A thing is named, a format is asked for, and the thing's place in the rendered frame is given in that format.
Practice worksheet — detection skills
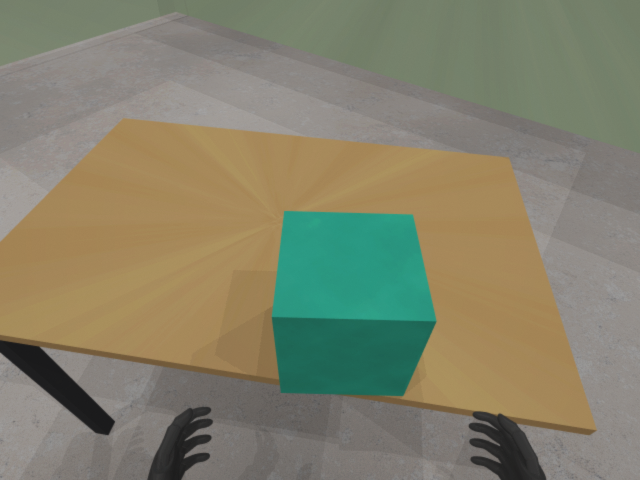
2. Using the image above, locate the robot right hand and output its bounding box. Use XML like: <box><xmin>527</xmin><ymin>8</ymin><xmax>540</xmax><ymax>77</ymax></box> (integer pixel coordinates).
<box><xmin>469</xmin><ymin>411</ymin><xmax>546</xmax><ymax>480</ymax></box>

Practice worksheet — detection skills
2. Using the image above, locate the robot left hand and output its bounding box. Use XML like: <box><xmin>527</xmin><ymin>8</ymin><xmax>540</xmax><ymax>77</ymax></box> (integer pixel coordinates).
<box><xmin>147</xmin><ymin>407</ymin><xmax>213</xmax><ymax>480</ymax></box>

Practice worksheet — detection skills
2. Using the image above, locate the carton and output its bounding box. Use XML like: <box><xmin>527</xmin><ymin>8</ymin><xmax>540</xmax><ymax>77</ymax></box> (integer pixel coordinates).
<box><xmin>272</xmin><ymin>211</ymin><xmax>437</xmax><ymax>396</ymax></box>

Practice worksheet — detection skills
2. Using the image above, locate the table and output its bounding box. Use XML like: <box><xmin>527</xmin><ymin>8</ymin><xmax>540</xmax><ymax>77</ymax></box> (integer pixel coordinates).
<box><xmin>0</xmin><ymin>118</ymin><xmax>597</xmax><ymax>435</ymax></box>

